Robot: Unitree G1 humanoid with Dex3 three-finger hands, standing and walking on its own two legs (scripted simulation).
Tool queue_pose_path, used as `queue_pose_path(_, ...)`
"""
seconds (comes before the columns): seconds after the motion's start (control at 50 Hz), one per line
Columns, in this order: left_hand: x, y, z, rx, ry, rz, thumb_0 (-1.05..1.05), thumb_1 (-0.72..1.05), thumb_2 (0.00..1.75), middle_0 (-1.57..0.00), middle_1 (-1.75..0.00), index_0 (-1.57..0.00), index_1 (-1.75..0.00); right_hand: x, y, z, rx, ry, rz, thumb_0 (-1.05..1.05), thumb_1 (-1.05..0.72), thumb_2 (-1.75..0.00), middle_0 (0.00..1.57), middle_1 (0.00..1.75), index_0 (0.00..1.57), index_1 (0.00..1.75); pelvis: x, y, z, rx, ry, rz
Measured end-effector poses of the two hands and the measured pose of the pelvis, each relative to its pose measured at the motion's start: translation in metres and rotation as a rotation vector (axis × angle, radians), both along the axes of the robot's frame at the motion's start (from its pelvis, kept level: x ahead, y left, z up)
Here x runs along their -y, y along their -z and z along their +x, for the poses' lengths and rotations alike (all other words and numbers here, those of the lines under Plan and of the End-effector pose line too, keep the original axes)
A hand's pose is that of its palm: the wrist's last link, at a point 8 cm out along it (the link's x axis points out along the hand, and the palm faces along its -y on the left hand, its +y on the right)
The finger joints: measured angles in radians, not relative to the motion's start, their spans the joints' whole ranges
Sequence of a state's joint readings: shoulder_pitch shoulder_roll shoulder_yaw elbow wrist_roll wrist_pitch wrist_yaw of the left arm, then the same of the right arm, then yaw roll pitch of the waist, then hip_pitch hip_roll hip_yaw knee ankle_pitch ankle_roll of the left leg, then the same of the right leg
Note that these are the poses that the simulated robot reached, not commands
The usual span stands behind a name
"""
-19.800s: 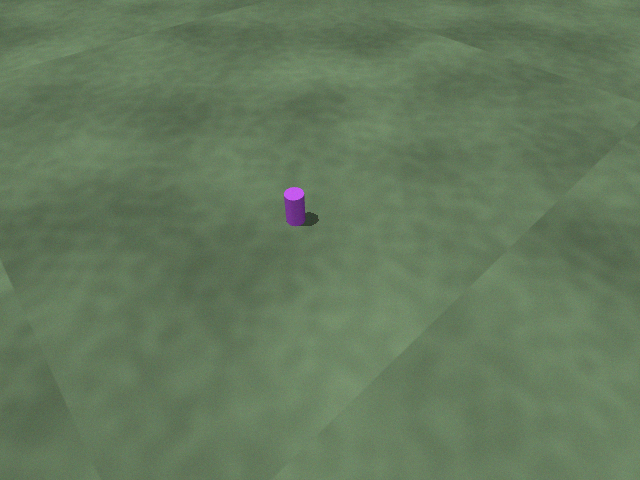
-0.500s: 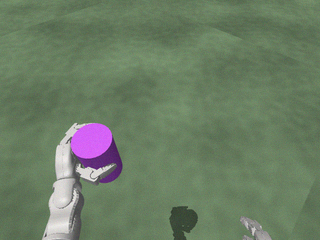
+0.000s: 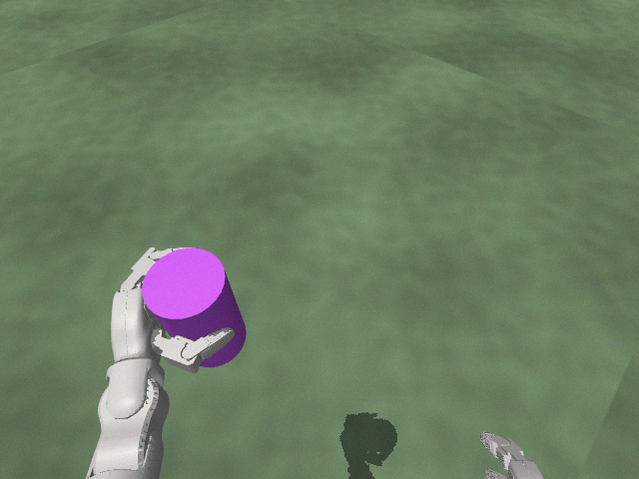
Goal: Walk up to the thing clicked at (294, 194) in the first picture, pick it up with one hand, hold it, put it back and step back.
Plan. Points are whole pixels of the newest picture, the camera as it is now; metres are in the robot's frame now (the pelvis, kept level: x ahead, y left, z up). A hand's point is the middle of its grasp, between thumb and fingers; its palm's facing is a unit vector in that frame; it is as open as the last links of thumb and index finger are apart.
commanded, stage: crouch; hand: left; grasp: from the side
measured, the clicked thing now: (201, 312) +0.33 +0.16 +0.04
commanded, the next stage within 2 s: none
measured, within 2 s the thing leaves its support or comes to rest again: neither
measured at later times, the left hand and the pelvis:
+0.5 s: hand (197, 334) +0.33 +0.18 -0.03, palm faces +0.23 -0.97 +0.01, open 11.6 cm; pelvis -0.02 +0.00 -0.04, yaw +0 degrees
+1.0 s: hand (215, 374) +0.37 +0.21 -0.27, palm faces +0.26 -0.97 -0.02, open 11.6 cm; pelvis -0.06 +0.00 -0.25, yaw -2 degrees
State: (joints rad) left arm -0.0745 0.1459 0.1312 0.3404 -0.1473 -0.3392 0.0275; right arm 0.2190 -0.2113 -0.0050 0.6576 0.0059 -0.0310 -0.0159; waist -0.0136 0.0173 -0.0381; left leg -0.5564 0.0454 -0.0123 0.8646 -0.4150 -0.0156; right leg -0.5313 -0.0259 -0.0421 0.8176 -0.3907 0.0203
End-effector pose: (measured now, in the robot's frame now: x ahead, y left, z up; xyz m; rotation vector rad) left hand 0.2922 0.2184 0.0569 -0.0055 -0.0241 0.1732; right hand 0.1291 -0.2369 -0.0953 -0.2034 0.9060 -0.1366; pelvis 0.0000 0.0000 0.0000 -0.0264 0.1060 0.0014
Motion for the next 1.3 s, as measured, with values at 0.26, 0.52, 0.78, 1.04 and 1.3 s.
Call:
queue_pose_path(0.26,-0.001,0.006,0.002,-0.008,-0.013,-0.011,-0.02,-0.54,1.02,-0.6,-0.92,-0.63,-0.93,0.003,0.0,-0.002,0.001,-0.002,-0.006,0.01,-0.91,-0.9,0.2,0.3,0.2,0.3,0.002,0.001,-0.003,-0.009,-0.002,0.0)
queue_pose_path(0.52,-0.012,0.092,0.007,-0.038,-0.066,-0.01,-0.02,-0.54,1.03,-0.6,-0.91,-0.64,-0.92,0.014,0.045,-0.023,-0.086,-0.026,-0.042,0.01,-0.9,-0.9,0.2,0.3,0.2,0.3,0.002,0.044,-0.02,-0.16,0.003,-0.001)
queue_pose_path(0.78,-0.028,0.229,0.031,0.002,-0.074,0.019,-0.02,-0.55,1.03,-0.61,-0.91,-0.64,-0.92,0.023,0.172,-0.045,-0.224,-0.048,-0.061,0.01,-0.91,-0.9,0.2,0.3,0.2,0.3,0.0,0.16,-0.036,-0.394,0.018,-0.02)
queue_pose_path(1.04,-0.043,0.349,0.042,-0.022,-0.095,0.021,-0.02,-0.55,1.04,-0.59,-0.93,-0.62,-0.94,0.021,0.283,-0.071,-0.319,-0.102,-0.06,0.01,-0.93,-0.91,0.2,0.3,0.2,0.3,0.002,0.261,-0.064,-0.477,0.031,-0.027)
queue_pose_path(1.3,-0.052,0.448,0.051,-0.027,-0.083,0.027,-0.02,-0.56,1.06,-0.59,-0.94,-0.62,-0.95,0.033,0.365,-0.12,-0.427,-0.092,-0.113,0.01,-0.94,-0.91,0.2,0.3,0.2,0.29,0.0,0.35,-0.085,-0.446,0.053,-0.04)
